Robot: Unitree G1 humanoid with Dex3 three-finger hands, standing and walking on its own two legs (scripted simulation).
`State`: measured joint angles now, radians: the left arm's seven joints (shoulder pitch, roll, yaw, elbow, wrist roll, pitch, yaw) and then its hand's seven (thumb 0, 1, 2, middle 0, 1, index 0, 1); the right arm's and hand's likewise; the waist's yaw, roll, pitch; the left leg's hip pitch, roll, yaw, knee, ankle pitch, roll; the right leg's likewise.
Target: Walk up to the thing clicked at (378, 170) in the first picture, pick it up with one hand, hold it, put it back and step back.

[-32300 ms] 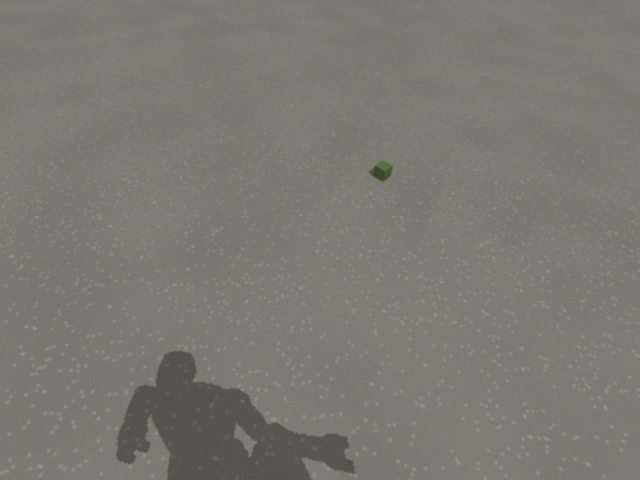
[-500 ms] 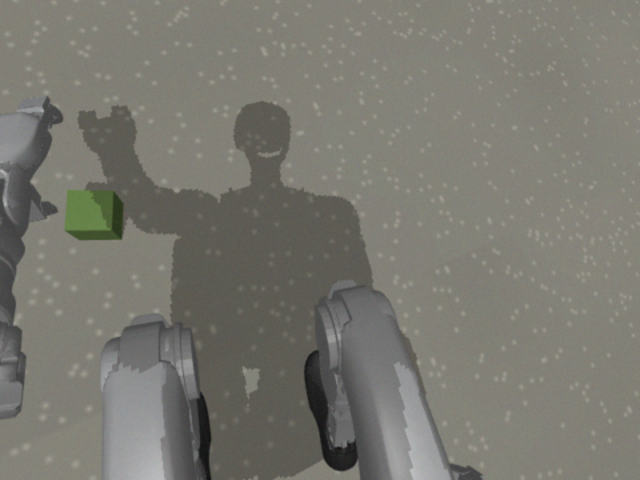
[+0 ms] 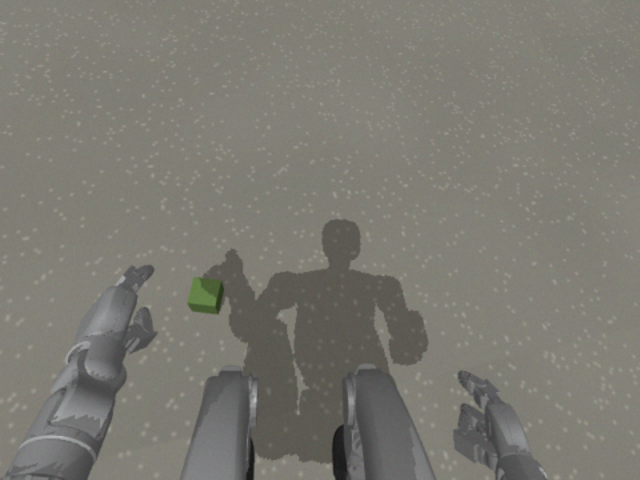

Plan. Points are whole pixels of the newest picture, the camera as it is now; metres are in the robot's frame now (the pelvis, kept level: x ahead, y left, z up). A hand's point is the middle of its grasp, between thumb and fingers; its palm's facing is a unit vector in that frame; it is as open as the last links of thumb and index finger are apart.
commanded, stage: home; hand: left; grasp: from above
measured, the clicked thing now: (206, 296) +0.52 +0.22 -0.51
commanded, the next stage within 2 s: none
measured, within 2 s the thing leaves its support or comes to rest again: neither
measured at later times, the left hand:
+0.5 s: hand (97, 366) +0.25 +0.18 +0.09, palm faces +0.09 -0.97 -0.21, open 7.4 cm
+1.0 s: hand (79, 392) +0.23 +0.18 +0.12, palm faces +0.10 -0.97 -0.20, open 7.4 cm
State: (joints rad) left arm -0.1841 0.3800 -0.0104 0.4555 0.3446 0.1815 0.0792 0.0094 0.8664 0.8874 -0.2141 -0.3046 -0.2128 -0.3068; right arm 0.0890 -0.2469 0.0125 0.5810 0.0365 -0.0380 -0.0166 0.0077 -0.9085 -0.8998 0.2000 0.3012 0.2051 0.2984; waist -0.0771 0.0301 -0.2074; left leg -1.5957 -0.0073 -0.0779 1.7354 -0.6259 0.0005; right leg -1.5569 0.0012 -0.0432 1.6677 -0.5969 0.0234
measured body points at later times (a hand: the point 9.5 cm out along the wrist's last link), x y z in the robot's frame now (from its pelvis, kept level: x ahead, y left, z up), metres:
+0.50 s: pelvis +0.06 +0.00 +0.15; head +0.11 +0.01 +0.60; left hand +0.24 +0.23 +0.11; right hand +0.22 -0.24 +0.08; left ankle +0.07 +0.11 -0.51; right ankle +0.08 -0.13 -0.51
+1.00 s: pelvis +0.08 -0.01 +0.17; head +0.09 +0.00 +0.62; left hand +0.22 +0.23 +0.14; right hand +0.26 -0.24 +0.11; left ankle +0.07 +0.11 -0.51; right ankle +0.08 -0.14 -0.51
